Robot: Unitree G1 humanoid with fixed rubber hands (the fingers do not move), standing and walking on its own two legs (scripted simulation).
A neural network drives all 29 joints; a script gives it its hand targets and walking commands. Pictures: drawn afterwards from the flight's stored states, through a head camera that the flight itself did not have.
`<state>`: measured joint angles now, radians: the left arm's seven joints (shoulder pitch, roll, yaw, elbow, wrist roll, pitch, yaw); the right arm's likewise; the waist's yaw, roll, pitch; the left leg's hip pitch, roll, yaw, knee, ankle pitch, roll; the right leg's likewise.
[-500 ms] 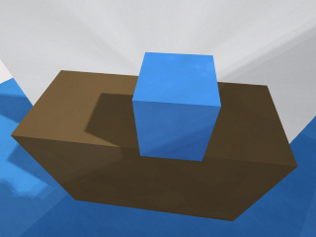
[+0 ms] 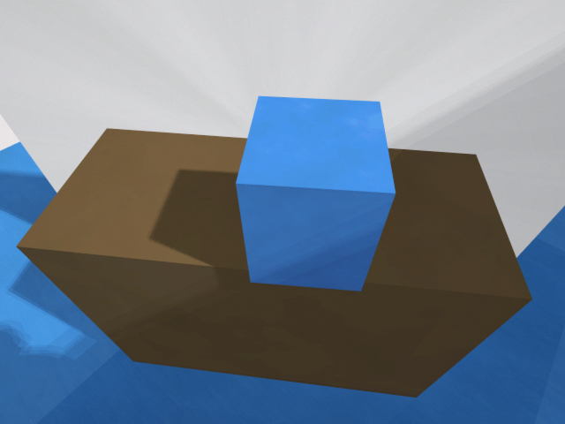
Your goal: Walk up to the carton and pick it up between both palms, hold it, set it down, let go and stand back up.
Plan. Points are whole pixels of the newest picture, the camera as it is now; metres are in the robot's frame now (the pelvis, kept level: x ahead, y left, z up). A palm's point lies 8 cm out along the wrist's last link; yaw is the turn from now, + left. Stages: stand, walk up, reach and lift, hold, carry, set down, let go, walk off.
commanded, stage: stand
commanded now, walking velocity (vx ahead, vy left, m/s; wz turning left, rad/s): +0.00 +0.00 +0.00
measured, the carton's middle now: (311, 196) +0.47 -0.02 +0.04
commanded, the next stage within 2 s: reach and lift in 0.46 s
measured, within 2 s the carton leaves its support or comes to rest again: neither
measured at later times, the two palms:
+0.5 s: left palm out of the picture -0.04 +0.20 -0.15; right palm out of the picture -0.02 -0.20 -0.15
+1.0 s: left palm out of the picture +0.14 +0.18 -0.11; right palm out of the picture +0.13 -0.21 -0.12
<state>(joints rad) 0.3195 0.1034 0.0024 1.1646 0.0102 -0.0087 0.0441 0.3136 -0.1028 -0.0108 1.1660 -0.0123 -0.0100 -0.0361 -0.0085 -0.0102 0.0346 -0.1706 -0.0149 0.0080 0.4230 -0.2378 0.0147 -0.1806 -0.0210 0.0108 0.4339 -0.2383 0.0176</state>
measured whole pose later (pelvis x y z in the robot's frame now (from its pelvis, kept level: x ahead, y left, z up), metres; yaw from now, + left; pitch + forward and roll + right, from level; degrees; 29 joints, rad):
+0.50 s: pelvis +0.00 +0.00 +0.00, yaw +0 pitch +1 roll +0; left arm 0.32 0.11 -0.01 1.13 -0.01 0.05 0.04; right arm 0.30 -0.09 -0.02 1.12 0.00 0.02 -0.03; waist -0.01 -0.01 0.03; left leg -0.22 -0.01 0.01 0.45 -0.25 0.02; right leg -0.22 -0.02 0.01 0.46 -0.25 0.02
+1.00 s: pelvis -0.01 -0.03 +0.00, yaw +0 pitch +5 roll +0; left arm 0.01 0.11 0.04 0.67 0.02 0.54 -0.02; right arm 0.05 -0.08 0.00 0.73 0.06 0.29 -0.12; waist 0.00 0.01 0.00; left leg -0.29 0.04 0.01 0.39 -0.18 -0.03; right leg -0.30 0.03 0.00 0.39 -0.18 -0.02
